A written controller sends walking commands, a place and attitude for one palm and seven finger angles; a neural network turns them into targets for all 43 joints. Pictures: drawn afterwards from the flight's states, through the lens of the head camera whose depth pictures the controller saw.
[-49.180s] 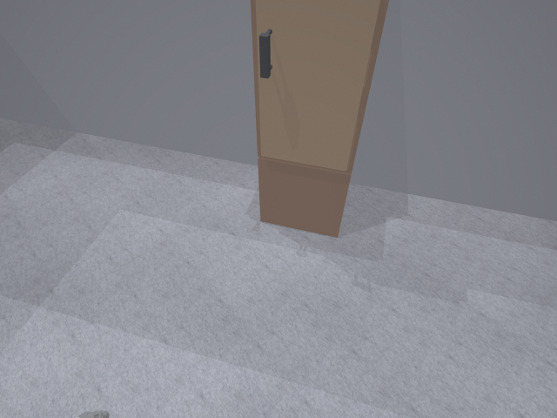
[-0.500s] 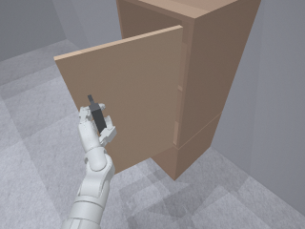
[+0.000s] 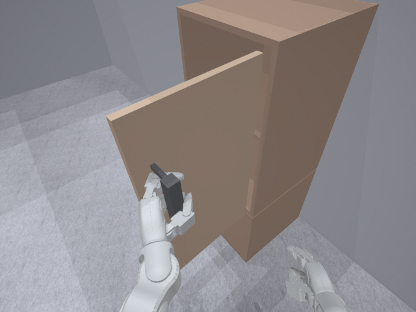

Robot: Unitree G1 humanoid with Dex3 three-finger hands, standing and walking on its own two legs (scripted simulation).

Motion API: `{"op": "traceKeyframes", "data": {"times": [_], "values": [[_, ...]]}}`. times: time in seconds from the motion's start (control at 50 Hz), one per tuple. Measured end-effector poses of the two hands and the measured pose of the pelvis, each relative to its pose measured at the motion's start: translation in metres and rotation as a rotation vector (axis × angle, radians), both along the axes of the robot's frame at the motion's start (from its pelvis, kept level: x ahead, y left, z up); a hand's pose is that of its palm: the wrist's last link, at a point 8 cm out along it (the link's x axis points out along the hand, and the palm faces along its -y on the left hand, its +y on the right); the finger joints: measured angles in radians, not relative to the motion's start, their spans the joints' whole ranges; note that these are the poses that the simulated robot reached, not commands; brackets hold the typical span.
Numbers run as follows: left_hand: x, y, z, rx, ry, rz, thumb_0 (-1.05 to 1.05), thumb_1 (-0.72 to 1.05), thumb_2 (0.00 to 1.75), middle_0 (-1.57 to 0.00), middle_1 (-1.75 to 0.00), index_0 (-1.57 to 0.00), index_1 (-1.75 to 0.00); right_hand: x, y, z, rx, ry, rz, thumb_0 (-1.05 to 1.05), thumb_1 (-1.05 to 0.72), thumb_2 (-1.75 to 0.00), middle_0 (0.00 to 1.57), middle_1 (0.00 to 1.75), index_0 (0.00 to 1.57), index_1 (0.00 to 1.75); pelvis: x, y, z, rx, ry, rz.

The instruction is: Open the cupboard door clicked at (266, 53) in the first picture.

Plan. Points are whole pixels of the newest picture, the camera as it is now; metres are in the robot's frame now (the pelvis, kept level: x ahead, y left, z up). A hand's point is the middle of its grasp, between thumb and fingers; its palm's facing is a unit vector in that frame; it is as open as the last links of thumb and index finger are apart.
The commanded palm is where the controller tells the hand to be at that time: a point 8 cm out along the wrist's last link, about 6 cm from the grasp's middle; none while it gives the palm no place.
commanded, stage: open thumb and fingers to let go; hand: left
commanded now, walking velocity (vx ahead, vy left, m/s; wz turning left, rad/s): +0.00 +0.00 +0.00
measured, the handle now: (167, 193) +0.32 +0.10 +0.09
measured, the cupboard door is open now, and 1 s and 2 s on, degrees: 94 90 92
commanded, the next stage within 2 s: slide the hand sideways off the handle in 0.82 s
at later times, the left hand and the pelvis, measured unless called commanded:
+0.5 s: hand (180, 210) +0.28 +0.07 +0.09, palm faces +0.37 -0.93 -0.01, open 12.2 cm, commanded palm +0.24 +0.11 +0.09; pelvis -0.02 +0.00 +0.00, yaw +0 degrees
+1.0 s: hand (179, 214) +0.27 +0.07 +0.09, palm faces +0.20 -0.98 -0.03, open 15.7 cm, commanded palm +0.24 +0.11 +0.09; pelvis -0.03 +0.02 +0.00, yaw +0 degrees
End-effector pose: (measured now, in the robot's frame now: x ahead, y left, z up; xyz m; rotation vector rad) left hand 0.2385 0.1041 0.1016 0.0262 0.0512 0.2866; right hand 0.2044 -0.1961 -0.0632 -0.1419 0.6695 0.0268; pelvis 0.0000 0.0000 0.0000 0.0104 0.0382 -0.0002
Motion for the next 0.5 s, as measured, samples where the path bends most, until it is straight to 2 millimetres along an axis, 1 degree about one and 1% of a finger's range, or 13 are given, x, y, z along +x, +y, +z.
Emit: {"op": "traceKeyframes", "data": {"times": [0.04,0.1,0.16,0.24,0.3,0.38,0.44,0.5], "values": [[0.003,0.001,-0.001,-0.001,0.0,0.023,0.0,0.6,0.75,-0.32,-1.29,-0.34,-1.32,0.001,0.001,-0.003,-0.01,0.015,0.011,0.01,-0.91,-0.9,0.2,0.3,0.2,0.3,-0.002,-0.001,-0.001,0.002,0.004,0.007],[0.007,0.004,-0.002,-0.005,0.002,0.053,0.0,0.59,0.77,-0.34,-1.3,-0.36,-1.33,-0.003,0.0,-0.008,-0.016,0.046,0.013,0.01,-0.91,-0.9,0.2,0.3,0.2,0.3,-0.005,-0.003,-0.001,0.005,0.011,0.012],[0.007,0.006,-0.002,-0.012,0.004,0.069,0.0,0.55,0.75,-0.36,-1.3,-0.37,-1.32,-0.015,-0.003,-0.014,-0.019,0.081,0.0,0.01,-0.91,-0.9,0.2,0.3,0.2,0.3,-0.007,-0.005,-0.001,0.007,0.014,0.012],[0.004,0.008,-0.003,-0.015,0.001,0.083,0.0,0.45,0.71,-0.35,-1.28,-0.37,-1.31,-0.037,-0.011,-0.022,-0.027,0.13,-0.031,0.01,-0.91,-0.9,0.2,0.3,0.2,0.3,-0.01,-0.006,0.0,0.007,0.013,0.009],[0.003,0.008,-0.004,-0.01,-0.001,0.091,0.0,0.33,0.65,-0.35,-1.26,-0.36,-1.29,-0.054,-0.019,-0.028,-0.041,0.166,-0.056,0.01,-0.91,-0.9,0.2,0.3,0.2,0.3,-0.014,-0.005,0.0,0.006,0.011,0.007],[0.002,0.008,-0.006,-0.008,-0.005,0.095,0.0,0.12,0.56,-0.34,-1.25,-0.35,-1.27,-0.073,-0.028,-0.035,-0.06,0.2,-0.085,0.01,-0.91,-0.9,0.2,0.3,0.2,0.3,-0.018,-0.004,0.0,0.003,0.009,0.004],[0.002,0.007,-0.006,-0.012,-0.016,0.09,0.0,-0.07,0.48,-0.33,-1.23,-0.33,-1.25,-0.083,-0.031,-0.037,-0.071,0.212,-0.101,0.01,-0.91,-0.9,0.2,0.3,0.2,0.3,-0.021,-0.002,0.0,0.002,0.009,0.001],[0.003,0.007,-0.006,-0.02,-0.025,0.088,0.0,-0.23,0.42,-0.32,-1.22,-0.32,-1.22,-0.089,-0.032,-0.036,-0.078,0.212,-0.111,0.01,-0.91,-0.9,0.2,0.3,0.2,0.3,-0.024,0.0,0.0,0.001,0.007,-0.002]]}}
